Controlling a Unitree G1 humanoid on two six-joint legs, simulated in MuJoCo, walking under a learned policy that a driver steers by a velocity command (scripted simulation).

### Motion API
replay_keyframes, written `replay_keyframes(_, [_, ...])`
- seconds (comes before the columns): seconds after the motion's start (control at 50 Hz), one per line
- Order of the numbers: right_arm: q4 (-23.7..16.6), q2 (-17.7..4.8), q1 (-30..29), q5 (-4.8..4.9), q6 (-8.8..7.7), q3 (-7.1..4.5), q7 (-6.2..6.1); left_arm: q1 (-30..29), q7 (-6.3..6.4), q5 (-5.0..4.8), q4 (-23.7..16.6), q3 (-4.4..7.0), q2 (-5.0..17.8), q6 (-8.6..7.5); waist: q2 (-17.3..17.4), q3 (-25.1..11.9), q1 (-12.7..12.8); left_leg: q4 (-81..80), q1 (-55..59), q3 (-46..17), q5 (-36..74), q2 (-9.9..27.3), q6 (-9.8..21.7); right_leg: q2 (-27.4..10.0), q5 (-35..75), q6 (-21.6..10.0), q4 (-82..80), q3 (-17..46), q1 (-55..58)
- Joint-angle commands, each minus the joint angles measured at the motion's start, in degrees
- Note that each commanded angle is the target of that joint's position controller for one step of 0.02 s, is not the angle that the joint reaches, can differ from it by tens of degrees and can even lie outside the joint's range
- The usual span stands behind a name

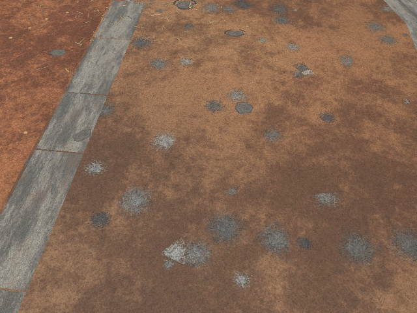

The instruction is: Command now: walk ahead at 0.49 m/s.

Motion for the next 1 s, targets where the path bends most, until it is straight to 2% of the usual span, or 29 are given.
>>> replay_keyframes(0.02, [-2.57, -7.06, -2.35, -0.08, -1.39, -1.13, -0.89, 2.91, 0.41, 0.74, -2.73, 0.91, 2.82, 0.81, 5.66, 0.68, 2.73, -14.55, -2.96, -13.21, 2.98, 15.74, 10.38, -3.39, 6.05, 1.69, -5.48, 1.1, -3.83])
replay_keyframes(0.06, [-1.84, -8.1, -0.02, 0.04, -1.09, -1.3, -1.79, -2.04, 0.21, 1.11, -4.6, 0.91, 2.9, 0.55, 4.8, 1.55, 1.34, -14.96, -0.97, -11.71, 4.28, 15.29, 9.79, -3.23, 13.1, 2.55, -13.62, 0.74, -6.82])
replay_keyframes(0.12, [-1.01, -9.18, 3.07, 0.55, -0.64, -1.4, -2.49, -8.74, -0.55, 0.89, -6.5, 0.27, 1.63, -0.12, 4.57, 1.93, -0.93, -14.74, 0.34, -8.06, 5.79, 13.7, 7.88, -0.76, 21.65, 2.72, -25.97, -1.64, -4.16])
replay_keyframes(0.22, [1.62, -9.97, 8.65, 1.34, 0.63, -1.76, -2.78, -16.1, -2.16, 0.15, -9.73, -0.1, 2.48, -0.53, 4.54, 2.88, -2.87, -10.84, 10.39, -8.41, 6.66, 17.52, 6.97, 1.04, 19.54, 1.35, -34.14, -1.47, -5.26])
replay_keyframes(0.28, [1.58, -11.13, 7.64, 1.28, 1.74, -2.27, -2.98, -13.05, -2.85, 0.05, -10.02, 0.73, 4.94, -0.94, 6.16, 0.38, 0.16, -4.62, 15.12, -8.73, 17.47, 19.26, 5.25, 2.97, 12.63, -1.07, -36.29, -2.64, 0.34])
replay_keyframes(0.3, [1.24, -11.03, 6.36, 1.13, 2.15, -2.18, -2.97, -7.2, -2.78, 0.1, -8.49, 1.71, 6.56, -1.02, 6.28, -3.18, 3.64, 2.72, 14.62, -6.9, 26.92, 17.41, 4.1, 4.89, 12.01, -2.42, -37.52, -4.42, 8.56])
replay_keyframes(0.32, [0.7, -9.29, 6.59, 0.6, 2.4, -1.46, -2.99, 2.97, -2.34, 0.24, -5.47, 3.25, 9.62, -0.96, 5.11, -10.01, 7.64, 15.12, 9.63, -4.46, 28.42, 14.05, 2.41, 4.45, 12.74, -4.47, -36.59, -3.83, 23.03])
replay_keyframes(0.34, [-0.84, -4.05, 11.86, -0.2, 1.78, 0.32, -2.65, 11.59, -2.01, 1.52, -3.86, 4.69, 15.6, -0.8, -5.21, -20.05, 7.34, 37.38, -9.8, -1.11, 10.66, 7.51, -1.11, -9.85, 9.47, -11.76, -36.18, 16.49, 46.11])
replay_keyframes(0.36, [0.05, -1.26, 13.76, 0.41, 0.42, 1.3, -2.31, 13.78, -2.31, 0.87, -2.91, 4.31, 14.12, -0.44, -14.46, -25.09, 6.9, 51.14, -24.14, -5.66, -23.66, 0.16, -2.84, -16.69, 0.0, -17.21, -46.37, 38.8, 54.74])
replay_keyframes(0.38, [-0.8, -7.97, 9.2, 1.97, -0.8, -0.31, -2.0, 10.47, -2.4, 0.59, -3.53, 2.79, 9.83, -0.59, -9.23, -18.62, 7.35, 56.76, -30.31, -10.76, -23.47, 3.83, -1.45, -14.9, -4.09, -14.44, -48.29, 35.26, 50.22])
replay_keyframes(0.4, [-2.26, -9.22, 4.35, 2.93, -1.48, -0.59, -1.93, 5.62, -2.2, 0.88, -4.86, 2.14, 7.71, -0.64, -6.1, -11.97, 6.26, 56.36, -31.81, -9.33, -18.59, 6.86, -0.48, -12.98, -0.87, -12.39, -49.02, 26.82, 42.47])
replay_keyframes(0.42, [-2.54, -8.7, 2.01, 2.38, -1.54, -0.64, -2.23, 1.53, -2.29, 1.29, -5.48, 1.66, 6.36, -0.76, -1.9, -7.37, 4.54, 52.73, -29.95, -7.98, -13.65, 9.53, -0.6, -10.77, 5.1, -11.49, -50.91, 20.36, 34.18])
replay_keyframes(0.44, [-2.41, -8.41, 1.63, 1.54, -1.01, -1.08, -2.51, -0.77, -2.38, 1.68, -5.82, 1.21, 4.74, -1.03, -1.58, -5.29, 2.77, 48.86, -26.85, -8.18, -10.5, 11.52, -0.79, -8.75, 9.25, -10.59, -52.58, 16.01, 28.72])
replay_keyframes(0.46, [-2.1, -7.21, 2.57, 1.24, -0.25, -1.07, -2.51, -1.54, -2.55, 1.95, -5.67, 1.03, 4.15, -1.12, -2.16, -4.54, 1.43, 47.1, -23.71, -8.21, -8.68, 12.32, -1.1, -7.49, 11.17, -10.3, -54.28, 13.49, 25.29])
replay_keyframes(0.5, [-1.78, -5.0, 3.41, 1.0, 1.01, -0.84, -2.61, -0.56, -2.59, 1.59, -4.78, 1.2, 4.71, -1.48, -1.74, -3.58, 0.27, 43.93, -22.34, -7.53, -6.93, 12.76, -2.01, -6.6, 15.06, -11.08, -56.66, 9.93, 22.4])
replay_keyframes(0.54, [-3.03, -4.94, 0.21, 0.56, 1.53, -0.91, -2.78, 1.16, -2.07, 1.51, -3.81, 1.66, 6.26, -1.59, -0.71, -1.87, 0.44, 38.88, -25.75, -7.24, -2.69, 13.1, -3.17, -6.53, 18.18, -11.66, -58.21, 7.52, 22.48])
replay_keyframes(0.58, [-4.39, -4.86, -3.85, 0.2, 1.46, -0.99, -2.71, 2.97, -1.41, 1.38, -2.94, 1.76, 6.65, -1.21, -0.32, -0.82, 1.33, 32.23, -28.46, -6.94, 3.28, 12.99, -4.1, -5.88, 19.33, -11.17, -58.95, 5.31, 23.8])
replay_keyframes(0.66, [-6.49, -3.36, -11.84, 0.51, 0.8, -0.38, -1.99, 6.15, -0.64, 0.86, -1.49, 1.76, 7.15, -0.7, -0.84, 0.9, 3.74, 18.4, -25.57, -4.4, 13.71, 10.66, -4.32, -3.53, 17.77, -9.14, -59.79, 0.6, 24.05])
replay_keyframes(0.76, [-9.25, -3.79, -18.9, 1.12, 0.14, -0.01, -0.58, 10.77, -0.32, 0.36, 1.32, 2.15, 7.63, 0.56, -0.89, 2.94, 5.41, 11.18, -27.34, -4.39, 11.38, 9.22, -2.74, -7.09, 19.4, -8.8, -56.66, 0.84, 33.08])
replay_keyframes(0.82, [-9.49, -5.74, -17.04, 1.25, -0.36, -0.63, 0.18, 9.67, 0.05, 0.2, 1.55, 2.69, 8.62, 1.44, -2.14, 1.07, 2.97, 9.21, -22.87, -3.53, 5.21, 7.68, -0.57, -8.9, 28.86, -7.41, -51.7, 1.12, 37.38])
replay_keyframes(0.84, [-8.58, -7.05, -13.29, 1.19, -0.44, -1.33, 0.14, 8.48, 0.11, 0.23, 1.27, 2.83, 9.11, 1.72, -3.06, -1.44, 0.63, 8.77, -16.67, -1.91, 3.77, 5.86, 0.4, -8.23, 38.14, -6.68, -47.25, 0.32, 37.33])
replay_keyframes(0.86, [-5.92, -9.12, -5.03, 1.06, -0.4, -2.63, -0.15, 7.63, 0.13, 0.38, 1.0, 2.5, 8.31, 2.1, -2.5, -6.28, -3.48, 7.79, -5.42, -0.36, 4.62, 4.04, 1.89, -5.52, 44.5, -5.3, -37.8, -1.78, 35.13])
replay_keyframes(0.88, [-3.19, -12.61, 5.55, 0.47, -0.29, -3.94, -0.67, 7.93, 0.21, 1.07, -0.1, 1.61, 6.61, 2.16, 0.66, -14.07, -7.17, 10.32, 12.03, -7.01, 5.65, 10.08, 4.93, -2.49, 35.61, -3.44, -22.89, -3.85, 24.98])
replay_keyframes(0.9, [-1.73, -17.64, 11.88, -0.15, 0.22, -5.22, -0.96, 14.34, -0.41, 1.33, -0.87, -0.3, 0.05, 1.02, 14.15, -21.52, -4.92, 6.25, 33.17, -33.66, -5.0, 24.04, 14.19, 7.91, 7.48, 1.12, -0.35, -5.39, 0.76])
replay_keyframes(0.92, [-1.82, -13.35, 11.41, 0.55, 0.29, -3.72, -0.8, 12.75, -0.68, 0.57, -0.2, -0.09, 2.05, -0.51, 15.0, -23.66, -5.77, -1.49, 34.67, -45.85, -10.15, 26.32, 15.09, 9.46, -16.91, 0.69, 8.3, 3.23, -7.04])
replay_keyframes(0.94, [-2.4, -10.6, 6.54, 0.93, 0.12, -2.8, -0.85, 7.94, -1.0, -1.18, -1.72, 1.19, 6.45, -1.49, 12.26, -15.03, -5.01, -2.3, 27.93, -37.57, -11.28, 24.55, 12.1, 5.91, -14.3, -0.37, 11.56, 4.09, -12.4])
replay_keyframes(0.96, [-3.62, -8.75, 1.89, 0.74, 0.03, -2.25, -0.91, 4.43, -0.81, -1.44, -2.56, 1.25, 6.89, -1.88, 8.28, -9.74, -3.45, -3.49, 19.39, -29.68, -7.59, 22.32, 10.06, 2.55, -8.76, -0.89, 9.34, 2.31, -11.82])
replay_keyframes(0.98, [-4.05, -7.18, -1.58, 0.21, -0.11, -1.8, -0.73, 2.53, -0.38, -0.74, -2.88, 1.56, 6.48, -1.76, 5.77, -5.81, -1.73, -5.59, 11.29, -24.46, -3.49, 20.25, 9.09, 0.4, -4.46, -0.7, 5.39, 1.28, -9.63])
replay_keyframes(1.0, [-4.17, -5.65, -3.25, -0.45, -0.39, -1.28, -0.62, 3.2, -0.07, -0.09, -2.69, 1.92, 5.86, -1.05, 6.45, -4.28, 0.24, -7.61, 5.82, -20.78, -0.55, 18.4, 8.31, -1.38, -1.63, -0.63, 2.53, 1.61, -5.86])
